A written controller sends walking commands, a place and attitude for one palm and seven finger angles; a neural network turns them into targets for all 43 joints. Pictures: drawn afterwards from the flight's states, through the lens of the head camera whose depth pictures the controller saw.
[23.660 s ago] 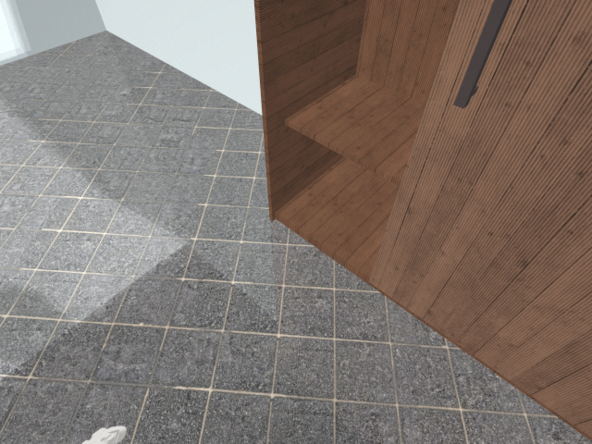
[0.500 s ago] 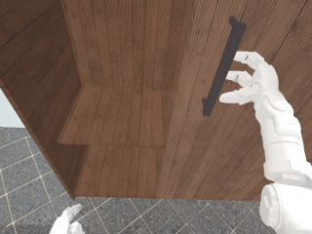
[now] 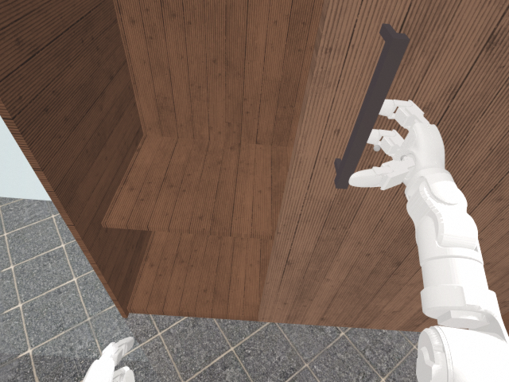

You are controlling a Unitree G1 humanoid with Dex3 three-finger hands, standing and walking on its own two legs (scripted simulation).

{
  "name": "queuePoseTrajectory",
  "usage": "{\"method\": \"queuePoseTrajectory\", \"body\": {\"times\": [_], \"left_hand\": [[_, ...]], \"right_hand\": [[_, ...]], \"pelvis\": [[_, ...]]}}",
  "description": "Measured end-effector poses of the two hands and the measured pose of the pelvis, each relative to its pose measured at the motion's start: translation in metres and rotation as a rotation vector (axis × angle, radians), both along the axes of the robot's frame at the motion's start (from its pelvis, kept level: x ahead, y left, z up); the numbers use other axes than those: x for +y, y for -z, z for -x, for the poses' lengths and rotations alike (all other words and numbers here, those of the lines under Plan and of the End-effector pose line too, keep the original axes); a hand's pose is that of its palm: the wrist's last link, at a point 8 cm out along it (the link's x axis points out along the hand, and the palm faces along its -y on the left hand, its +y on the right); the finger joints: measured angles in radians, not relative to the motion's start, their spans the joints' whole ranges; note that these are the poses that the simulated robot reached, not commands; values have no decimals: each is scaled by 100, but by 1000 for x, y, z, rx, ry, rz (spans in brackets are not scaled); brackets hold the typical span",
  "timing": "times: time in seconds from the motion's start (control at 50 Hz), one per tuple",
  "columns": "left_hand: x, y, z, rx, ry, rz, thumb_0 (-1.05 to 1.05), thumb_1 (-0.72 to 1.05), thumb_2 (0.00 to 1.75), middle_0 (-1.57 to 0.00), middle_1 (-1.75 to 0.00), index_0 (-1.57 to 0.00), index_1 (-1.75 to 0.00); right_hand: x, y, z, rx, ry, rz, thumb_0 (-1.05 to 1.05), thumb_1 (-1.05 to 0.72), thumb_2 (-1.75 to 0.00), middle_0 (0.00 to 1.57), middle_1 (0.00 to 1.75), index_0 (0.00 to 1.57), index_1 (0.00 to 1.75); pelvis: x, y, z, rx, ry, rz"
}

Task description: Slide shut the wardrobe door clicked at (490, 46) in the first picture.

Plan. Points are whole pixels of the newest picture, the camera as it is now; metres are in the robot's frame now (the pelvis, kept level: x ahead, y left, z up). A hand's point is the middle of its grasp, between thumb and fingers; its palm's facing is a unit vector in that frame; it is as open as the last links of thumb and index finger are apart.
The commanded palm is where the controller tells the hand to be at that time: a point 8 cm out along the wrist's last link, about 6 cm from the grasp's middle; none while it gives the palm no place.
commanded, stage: slide the fingers in behind the handle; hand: right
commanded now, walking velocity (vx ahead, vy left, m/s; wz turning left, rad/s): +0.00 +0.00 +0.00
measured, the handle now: (361, 117) +0.47 -0.11 +0.22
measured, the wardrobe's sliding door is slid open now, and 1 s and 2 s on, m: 0.51 0.51 0.51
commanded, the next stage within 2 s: grip the handle and tug to test in 1.34 s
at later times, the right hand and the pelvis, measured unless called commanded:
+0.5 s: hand (360, 142) +0.40 -0.10 +0.22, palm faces -0.03 +1.00 -0.02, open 14.1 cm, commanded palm +0.38 -0.14 +0.22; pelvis +0.00 +0.00 +0.00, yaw -1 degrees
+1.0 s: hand (353, 141) +0.40 -0.09 +0.22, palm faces -0.01 +1.00 +0.00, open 14.6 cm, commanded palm +0.37 -0.13 +0.22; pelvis +0.01 +0.02 +0.00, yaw +0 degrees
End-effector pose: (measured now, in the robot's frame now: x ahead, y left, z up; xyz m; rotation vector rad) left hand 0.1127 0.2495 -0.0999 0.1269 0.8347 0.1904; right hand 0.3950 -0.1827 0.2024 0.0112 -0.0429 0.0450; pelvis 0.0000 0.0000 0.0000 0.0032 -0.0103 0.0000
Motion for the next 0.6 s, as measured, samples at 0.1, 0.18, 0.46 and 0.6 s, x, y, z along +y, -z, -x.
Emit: {"method": "queuePoseTrajectory", "body": {"times": [0.1, 0.18, 0.46, 0.6], "left_hand": [[-8, -4, -16, -42, 26, 10, 1, 90, 90, -20, -30, -20, -30], [-15, -7, -29, -62, 44, 21, 1, 90, 90, -20, -30, -20, -30], [-21, -12, -44, -70, 81, 27, 1, 90, 90, -20, -30, -20, -30], [-15, -4, -33, -31, 61, 41, 1, 90, 90, -20, -30, -20, -30]], "right_hand": [[7, -16, 6, -62, 0, 8, -1, 50, -30, 31, 120, 30, 121], [11, -19, 7, -27, 0, 14, -1, 50, -30, 31, 120, 30, 120], [29, -13, 13, -10, 17, 15, -1, 50, -30, 31, 120, 27, 119], [39, -19, 13, -11, 8, 10, -1, 50, -30, 30, 120, 27, 120]], "pelvis": [[-2, 0, -2, -11, 1, 1], [-4, 0, -2, -13, 5, 1], [0, -1, 0, -27, 12, 5], [2, -2, -2, -28, 9, 7]]}}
